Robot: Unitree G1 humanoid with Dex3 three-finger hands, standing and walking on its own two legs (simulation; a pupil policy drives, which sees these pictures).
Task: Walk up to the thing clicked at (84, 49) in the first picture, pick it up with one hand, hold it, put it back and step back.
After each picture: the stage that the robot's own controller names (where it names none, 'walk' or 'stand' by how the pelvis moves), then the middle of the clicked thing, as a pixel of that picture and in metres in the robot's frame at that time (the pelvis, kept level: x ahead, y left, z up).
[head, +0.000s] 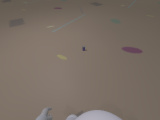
stand; (83, 48) +1.56 +0.17 -0.72
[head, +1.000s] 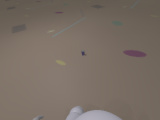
walk; (83, 52) +1.43 +0.28 -0.72
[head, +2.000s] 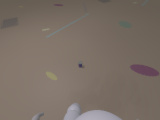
walk; (80, 64) +0.94 +0.24 -0.71
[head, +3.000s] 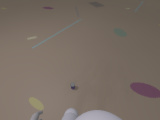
walk; (72, 85) +0.53 +0.20 -0.70
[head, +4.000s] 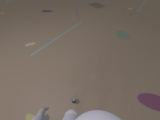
stand; (73, 99) +0.34 +0.17 -0.70
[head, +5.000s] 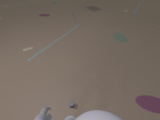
stand; (71, 104) +0.30 +0.20 -0.72
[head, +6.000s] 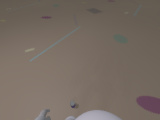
stand; (72, 104) +0.32 +0.20 -0.73
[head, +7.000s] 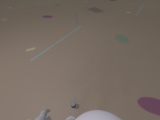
stand; (73, 104) +0.31 +0.19 -0.73
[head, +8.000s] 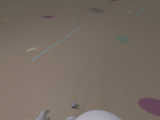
stand; (73, 104) +0.31 +0.19 -0.73
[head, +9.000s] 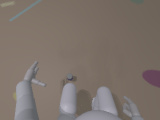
go down; (69, 77) +0.38 +0.17 -0.49
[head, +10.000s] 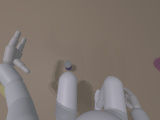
go down; (68, 65) +0.42 +0.19 -0.32
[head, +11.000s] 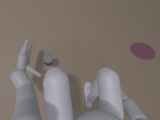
close in; (48, 60) +0.40 +0.23 -0.23
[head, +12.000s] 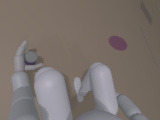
close; (30, 59) +0.40 +0.24 -0.22
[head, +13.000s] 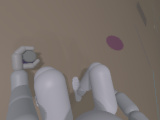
close; (28, 58) +0.39 +0.25 -0.23
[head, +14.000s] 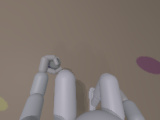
lift; (53, 65) +0.34 +0.25 -0.10
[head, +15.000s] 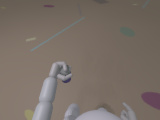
hold; (65, 74) +0.32 +0.17 +0.04
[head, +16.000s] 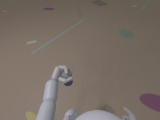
hold; (67, 77) +0.31 +0.17 +0.00
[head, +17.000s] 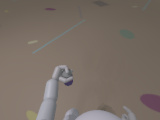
hold; (67, 77) +0.32 +0.17 +0.00
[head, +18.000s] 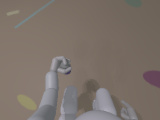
crouch; (65, 67) +0.38 +0.17 -0.06
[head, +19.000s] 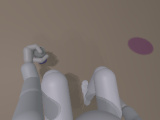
lower; (40, 56) +0.42 +0.24 -0.19
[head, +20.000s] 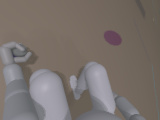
lower; (20, 54) +0.43 +0.26 -0.23
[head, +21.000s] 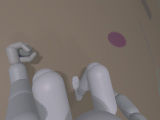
lower; (25, 53) +0.42 +0.26 -0.23
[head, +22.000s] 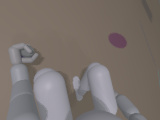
lower; (27, 54) +0.42 +0.25 -0.23
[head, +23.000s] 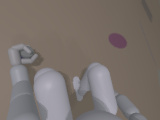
rest; (27, 55) +0.42 +0.26 -0.22
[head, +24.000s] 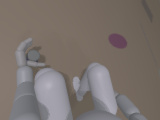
open; (33, 57) +0.41 +0.23 -0.23
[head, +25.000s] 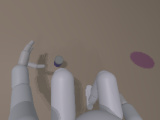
stand; (58, 61) +0.41 +0.20 -0.26
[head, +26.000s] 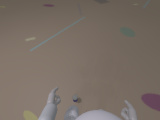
stand; (75, 98) +0.34 +0.14 -0.64
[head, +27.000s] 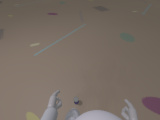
stand; (76, 100) +0.37 +0.14 -0.66
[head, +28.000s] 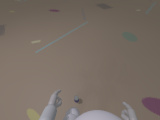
stand; (76, 98) +0.36 +0.14 -0.67
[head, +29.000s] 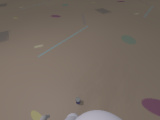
stand; (78, 100) +0.38 +0.14 -0.72
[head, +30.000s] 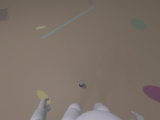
walk; (81, 83) +0.46 +0.10 -0.70
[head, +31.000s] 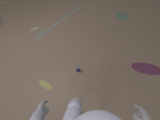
walk; (78, 68) +0.73 +0.21 -0.69
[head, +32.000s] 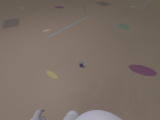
stand; (81, 64) +0.99 +0.17 -0.70
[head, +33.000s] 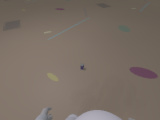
stand; (82, 66) +0.97 +0.15 -0.72
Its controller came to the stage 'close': yes
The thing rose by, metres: 0.73
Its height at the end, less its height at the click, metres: +0.00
